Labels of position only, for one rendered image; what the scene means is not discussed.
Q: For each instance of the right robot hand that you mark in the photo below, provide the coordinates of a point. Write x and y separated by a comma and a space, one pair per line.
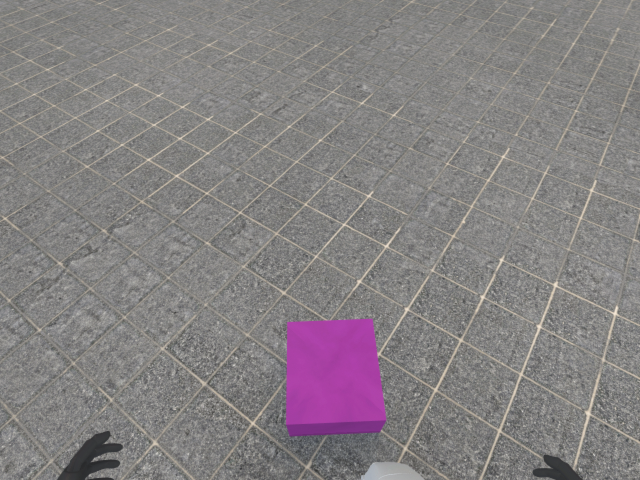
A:
561, 470

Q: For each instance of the carton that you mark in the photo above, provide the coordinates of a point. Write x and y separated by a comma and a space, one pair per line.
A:
333, 378

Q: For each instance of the left robot hand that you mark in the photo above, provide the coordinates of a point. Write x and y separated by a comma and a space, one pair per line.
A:
80, 465

